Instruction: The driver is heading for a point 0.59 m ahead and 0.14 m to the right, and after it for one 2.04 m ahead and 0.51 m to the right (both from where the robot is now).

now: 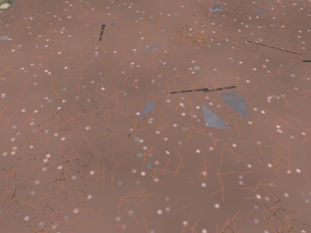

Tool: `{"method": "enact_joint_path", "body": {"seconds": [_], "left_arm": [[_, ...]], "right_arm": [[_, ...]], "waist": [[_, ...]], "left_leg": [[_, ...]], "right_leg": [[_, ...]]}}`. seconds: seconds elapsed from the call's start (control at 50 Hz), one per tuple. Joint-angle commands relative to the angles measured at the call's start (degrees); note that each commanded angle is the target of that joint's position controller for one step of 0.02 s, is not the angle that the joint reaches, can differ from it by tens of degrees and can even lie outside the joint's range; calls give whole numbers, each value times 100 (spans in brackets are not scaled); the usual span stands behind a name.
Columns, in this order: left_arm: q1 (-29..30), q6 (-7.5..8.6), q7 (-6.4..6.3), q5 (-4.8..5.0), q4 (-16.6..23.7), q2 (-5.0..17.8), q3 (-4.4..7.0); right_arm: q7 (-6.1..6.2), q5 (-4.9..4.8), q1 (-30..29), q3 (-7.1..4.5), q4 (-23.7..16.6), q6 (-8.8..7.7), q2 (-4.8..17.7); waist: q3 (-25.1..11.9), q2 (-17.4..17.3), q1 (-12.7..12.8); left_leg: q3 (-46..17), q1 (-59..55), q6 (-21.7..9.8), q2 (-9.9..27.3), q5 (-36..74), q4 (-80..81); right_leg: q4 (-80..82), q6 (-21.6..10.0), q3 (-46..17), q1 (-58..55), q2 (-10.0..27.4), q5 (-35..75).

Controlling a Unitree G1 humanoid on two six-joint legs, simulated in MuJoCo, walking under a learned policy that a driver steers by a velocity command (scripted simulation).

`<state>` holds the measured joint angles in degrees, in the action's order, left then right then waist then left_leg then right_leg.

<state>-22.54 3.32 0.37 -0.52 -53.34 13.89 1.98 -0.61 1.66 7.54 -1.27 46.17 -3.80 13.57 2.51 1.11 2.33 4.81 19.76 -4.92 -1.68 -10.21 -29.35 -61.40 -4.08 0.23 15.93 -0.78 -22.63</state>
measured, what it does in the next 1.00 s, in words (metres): walks ahead, turning right: right foot, then left foot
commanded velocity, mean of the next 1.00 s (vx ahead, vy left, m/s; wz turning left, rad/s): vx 0.50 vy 0.00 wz -0.37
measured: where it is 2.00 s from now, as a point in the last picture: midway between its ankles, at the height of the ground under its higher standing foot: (200, 188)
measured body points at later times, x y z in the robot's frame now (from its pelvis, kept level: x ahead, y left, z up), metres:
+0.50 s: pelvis +0.26 -0.05 -0.02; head +0.30 -0.06 +0.43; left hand +0.49 +0.15 -0.13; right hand +0.19 -0.30 -0.16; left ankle +0.09 +0.08 -0.67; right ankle +0.33 -0.12 -0.73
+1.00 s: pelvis +0.54 -0.10 -0.01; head +0.56 -0.11 +0.44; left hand +0.61 +0.16 -0.15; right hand +0.63 -0.40 -0.10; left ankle +0.68 -0.07 -0.74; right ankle +0.34 -0.12 -0.73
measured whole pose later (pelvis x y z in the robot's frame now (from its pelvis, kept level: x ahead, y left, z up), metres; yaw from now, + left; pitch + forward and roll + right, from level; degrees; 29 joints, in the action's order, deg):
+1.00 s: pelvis +0.54 -0.10 -0.01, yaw -25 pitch +1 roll -1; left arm -25.5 3.6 -0.5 -1.1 -53.6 15.6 3.0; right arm -0.9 2.1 3.4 -1.0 42.6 -3.6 13.7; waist 2.2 -0.1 4.1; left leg 2.8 25.8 -3.6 -0.1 -5.2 -29.7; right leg -24.7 -5.3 -6.5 -3.5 -6.2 -25.8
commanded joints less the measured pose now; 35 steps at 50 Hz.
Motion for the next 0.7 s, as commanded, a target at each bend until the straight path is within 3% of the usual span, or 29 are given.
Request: {"method": "enact_joint_path", "body": {"seconds": [0.02,0.06,0.12,0.22,0.32,0.38,0.42,0.44,0.46,0.48,0.5,0.52,0.54,0.56,0.6,0.66,0.7], "left_arm": [[-80,-30,52,-81,333,457,115],[-161,-155,126,-130,259,351,110],[364,-221,176,-102,426,335,137],[1305,-197,220,-96,737,208,86],[2155,-170,291,-136,1111,148,7],[2005,-175,276,-156,1152,237,50],[1255,-161,228,-174,968,410,152],[464,-113,190,-215,728,565,252],[-409,-98,103,-283,531,1062,435],[-110,-167,53,-149,676,1653,601],[-197,-237,43,-9,685,1589,595],[89,-238,-12,3,637,1350,536],[305,-217,-24,9,603,1015,454],[513,-176,-44,26,612,858,403],[692,-83,-42,54,671,752,345],[474,17,-13,52,618,958,388],[253,32,-3,49,560,919,370]], "right_arm": [[39,-77,664,-148,66,-79,459],[51,-60,799,-157,168,-195,484],[53,-74,1032,-206,329,-282,610],[79,-83,1302,-181,500,-280,561],[181,-58,1792,-196,750,-223,656],[236,-27,1736,-227,793,-145,811],[259,-4,1642,-276,780,-53,987],[255,-30,1590,-290,733,-3,1042],[230,-48,1547,-252,543,-16,913],[102,-142,1596,-184,121,-89,418],[73,-61,994,-242,-11,-162,842],[50,-119,688,-192,-135,-242,693],[63,-128,777,-180,-92,-281,672],[67,-34,721,-189,-119,-207,647],[37,116,962,-174,-83,30,572],[-16,116,709,-151,-236,188,474],[-33,101,244,-140,-387,197,468]], "waist": [[-67,-571,-178],[-84,-566,-90],[97,-441,-98],[262,-416,-268],[391,-426,-526],[184,-565,-360],[-314,-679,-18],[-766,-542,345],[-1363,-18,707],[-1792,1546,285],[-1740,398,517],[-1038,127,360],[-481,-307,71],[-263,-379,-140],[-298,-212,-375],[-226,-63,-381],[-68,47,-218]], "left_leg": [[-1764,-1182,-604,1599,36,1986],[-1317,-958,-549,1490,505,2189],[-786,-1099,-529,1457,806,2411],[-22,-1436,-385,1302,1464,2369],[396,-2278,-306,1528,2441,2033],[666,-2739,-201,1637,4431,1223],[817,-2783,-158,1657,5653,-147],[912,-2330,-68,1577,5144,-1354],[935,-1073,99,1406,3249,-3098],[601,1565,475,-53,-1868,-5360],[-619,2266,414,119,-1700,-5627],[-726,2478,378,448,-1194,-5322],[-683,2152,393,662,-914,-4658],[-725,1831,455,796,-893,-4203],[-679,1301,601,817,-876,-3769],[-495,1411,760,808,-461,-3091],[-428,1625,800,845,97,-2453]], "right_leg": [[-295,16,-346,1563,534,429],[-278,96,-310,1377,509,713],[-12,181,-346,1970,593,1320],[1214,239,-79,2283,553,2293],[2314,0,470,2213,429,2227],[2596,-321,788,1690,64,1446],[2733,-607,944,771,-360,850],[3177,-798,826,-321,-497,991],[3441,-1154,-464,-1802,408,531],[4124,-2110,-3854,-3414,2022,810],[4419,-2146,-3962,-3390,2024,1376],[4445,-1970,-3123,-2789,1924,1772],[4579,-1677,-2574,-1901,1673,2411],[4656,-1468,-2176,-1353,1354,2728],[4798,-1360,-1731,-818,1018,3140],[4984,-1304,-1455,-580,783,3174],[5102,-1148,-1358,-636,698,3104]]}}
